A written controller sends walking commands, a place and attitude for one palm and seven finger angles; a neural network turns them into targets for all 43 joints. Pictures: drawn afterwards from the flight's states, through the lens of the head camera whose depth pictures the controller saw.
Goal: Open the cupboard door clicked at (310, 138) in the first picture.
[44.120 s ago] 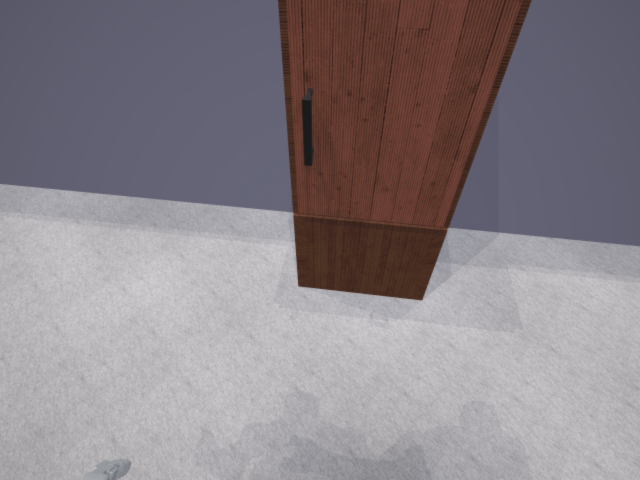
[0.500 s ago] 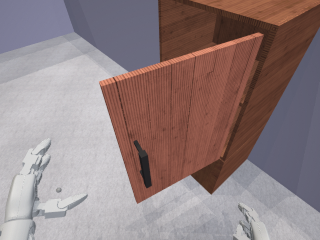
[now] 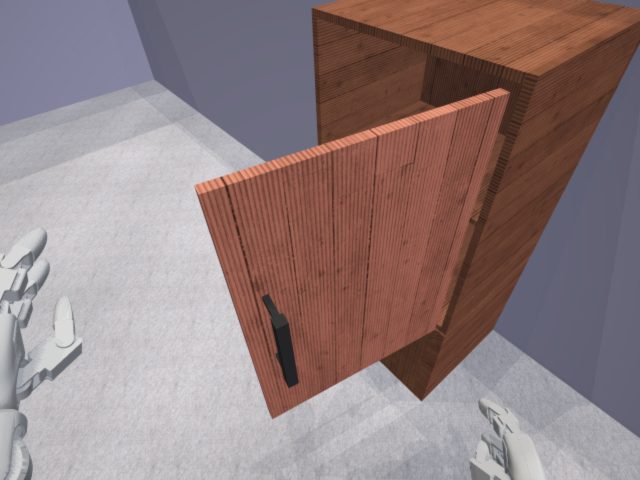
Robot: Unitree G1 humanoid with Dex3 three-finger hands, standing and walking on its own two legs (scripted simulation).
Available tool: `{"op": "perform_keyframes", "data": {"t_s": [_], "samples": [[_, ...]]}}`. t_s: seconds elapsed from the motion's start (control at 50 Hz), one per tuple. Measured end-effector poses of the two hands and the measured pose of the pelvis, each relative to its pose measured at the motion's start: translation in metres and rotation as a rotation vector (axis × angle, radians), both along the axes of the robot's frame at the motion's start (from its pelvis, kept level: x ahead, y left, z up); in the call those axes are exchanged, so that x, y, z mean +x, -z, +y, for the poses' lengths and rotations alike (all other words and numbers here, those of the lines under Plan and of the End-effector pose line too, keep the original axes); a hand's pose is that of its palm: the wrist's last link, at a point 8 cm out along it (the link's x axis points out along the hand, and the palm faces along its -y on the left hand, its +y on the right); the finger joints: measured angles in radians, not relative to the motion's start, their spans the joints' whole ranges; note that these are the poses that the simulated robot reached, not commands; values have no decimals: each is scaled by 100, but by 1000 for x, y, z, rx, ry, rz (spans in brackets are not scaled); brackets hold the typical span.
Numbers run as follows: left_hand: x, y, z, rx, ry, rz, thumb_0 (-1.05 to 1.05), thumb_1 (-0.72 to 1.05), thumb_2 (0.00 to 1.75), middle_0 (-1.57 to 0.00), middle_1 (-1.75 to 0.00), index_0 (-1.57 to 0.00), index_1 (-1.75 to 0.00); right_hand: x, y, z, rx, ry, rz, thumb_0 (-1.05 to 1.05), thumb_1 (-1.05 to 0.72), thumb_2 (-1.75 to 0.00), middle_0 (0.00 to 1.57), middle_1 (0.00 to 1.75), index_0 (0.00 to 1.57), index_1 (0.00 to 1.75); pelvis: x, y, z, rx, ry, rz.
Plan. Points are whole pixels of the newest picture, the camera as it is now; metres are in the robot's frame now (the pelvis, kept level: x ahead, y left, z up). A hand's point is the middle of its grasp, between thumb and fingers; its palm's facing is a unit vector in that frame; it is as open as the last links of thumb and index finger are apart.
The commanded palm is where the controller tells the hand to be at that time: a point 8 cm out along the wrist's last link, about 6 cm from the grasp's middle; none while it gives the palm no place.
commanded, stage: draw the hand back to the body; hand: left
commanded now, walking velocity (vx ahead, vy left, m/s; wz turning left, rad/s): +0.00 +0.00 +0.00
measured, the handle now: (280, 343) +0.31 +0.11 -0.04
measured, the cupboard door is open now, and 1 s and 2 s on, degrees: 79 79 79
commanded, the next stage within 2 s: step back with the hand held close in 0.24 s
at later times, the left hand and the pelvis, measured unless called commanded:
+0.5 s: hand (65, 341) +0.18 +0.27 +0.17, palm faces +0.46 -0.77 -0.45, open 7.4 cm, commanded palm +0.12 +0.30 +0.17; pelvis -0.02 +0.00 +0.00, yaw +0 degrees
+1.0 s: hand (2, 429) +0.11 +0.28 +0.15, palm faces +0.44 -0.75 -0.49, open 7.4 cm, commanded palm +0.05 +0.32 +0.17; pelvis -0.10 +0.02 -0.02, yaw +0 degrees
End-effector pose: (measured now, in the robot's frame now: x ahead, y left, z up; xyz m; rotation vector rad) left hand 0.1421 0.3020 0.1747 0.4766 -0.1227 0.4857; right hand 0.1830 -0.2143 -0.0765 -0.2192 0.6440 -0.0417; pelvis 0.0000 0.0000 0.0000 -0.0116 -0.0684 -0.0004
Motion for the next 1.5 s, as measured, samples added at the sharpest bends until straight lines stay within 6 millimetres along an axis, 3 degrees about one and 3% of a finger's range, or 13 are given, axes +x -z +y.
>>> {"op": "perform_keyframes", "data": {"t_s": [0.14, 0.38, 0.48, 0.62, 0.86, 1.14, 1.5], "samples": [[-4, 10, -7, -27, 15, 28, 2, 87, 88, -21, -30, -21, -30, -12, 2, -6, -10, 15, 17, 1, -90, -90, 21, 30, 20, 30, -5, -1, -3, 1, 3, -11], [-10, 4, -8, -12, 21, -1, 2, 89, 89, -21, -30, -21, -30, -26, 3, -8, -6, 26, 15, 1, -90, -90, 21, 30, 20, 30, -13, -2, -4, 1, 7, -26], [-5, -9, 0, 61, 37, -48, 2, 89, 89, -21, -30, -21, -30, -30, 1, -8, -12, 32, 32, 1, -90, -90, 21, 30, 20, 30, -20, -2, -3, -6, 6, 17], [-7, 1, -4, 92, 125, 43, 2, 89, 89, -21, -30, -21, -30, -47, -1, -18, -42, 113, 59, 1, -90, -90, 21, 30, 20, 30, -32, 0, 8, 4, 23, 60], [-50, 0, 11, 138, 119, -14, 2, 89, 89, -22, -30, -21, -30, -89, -3, -11, -74, 130, 57, 1, -90, -90, 21, 30, 20, 30, -73, 8, 17, 10, 22, 52], [-97, 1, 17, 165, 84, -120, 2, 89, 89, -22, -30, -21, -30, -138, 12, 0, -86, 78, 77, 1, -90, -89, 21, 30, 20, 30, -113, 20, 18, -8, -25, 44], [-142, 0, 15, 227, 98, -168, 2, 89, 89, -22, -30, -21, -30, -162, 19, -3, -102, 49, 48, 1, -90, -90, 21, 30, 20, 30, -155, 33, 13, -13, -96, 39]]}}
